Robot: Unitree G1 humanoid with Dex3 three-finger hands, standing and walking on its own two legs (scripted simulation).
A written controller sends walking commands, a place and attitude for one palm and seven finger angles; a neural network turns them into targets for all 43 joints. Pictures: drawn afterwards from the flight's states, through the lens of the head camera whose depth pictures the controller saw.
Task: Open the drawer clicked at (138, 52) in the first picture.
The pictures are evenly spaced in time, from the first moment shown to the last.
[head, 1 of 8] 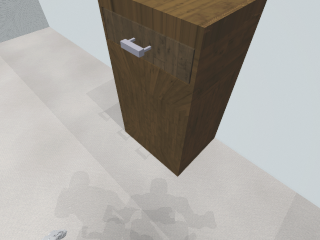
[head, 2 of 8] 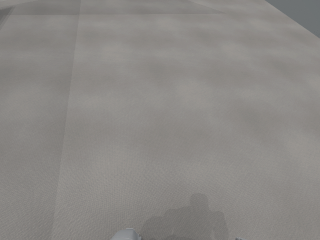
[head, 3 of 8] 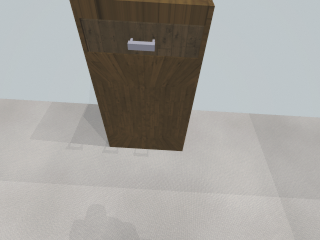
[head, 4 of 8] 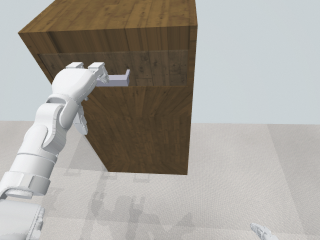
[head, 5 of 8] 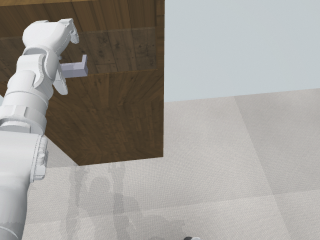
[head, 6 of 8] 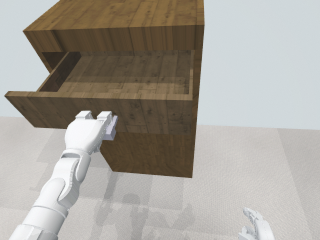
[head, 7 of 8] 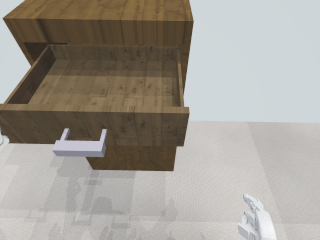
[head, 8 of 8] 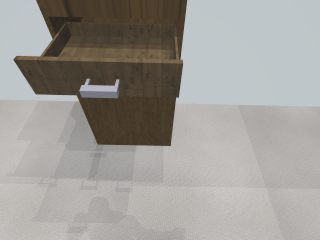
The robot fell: no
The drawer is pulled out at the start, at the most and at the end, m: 0.00 0.29 0.29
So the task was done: yes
